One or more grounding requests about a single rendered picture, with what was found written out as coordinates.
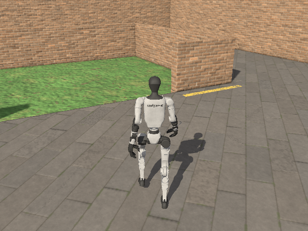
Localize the robot left foot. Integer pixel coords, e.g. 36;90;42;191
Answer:
138;178;145;187

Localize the right robot upper arm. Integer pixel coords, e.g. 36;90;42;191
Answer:
164;97;176;122

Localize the robot right hand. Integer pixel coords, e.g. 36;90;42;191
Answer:
167;128;178;137

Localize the robot foot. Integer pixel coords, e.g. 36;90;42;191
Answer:
138;178;145;187
161;196;168;209

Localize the left robot forearm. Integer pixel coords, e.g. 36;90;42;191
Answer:
129;118;139;144

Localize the left robot upper arm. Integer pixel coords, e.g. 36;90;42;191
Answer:
135;97;145;125

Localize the right robot forearm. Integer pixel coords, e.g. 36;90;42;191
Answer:
171;115;178;131

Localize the robot right foot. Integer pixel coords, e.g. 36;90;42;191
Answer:
161;196;168;209

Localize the robot left hand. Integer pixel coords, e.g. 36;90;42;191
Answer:
128;144;140;158

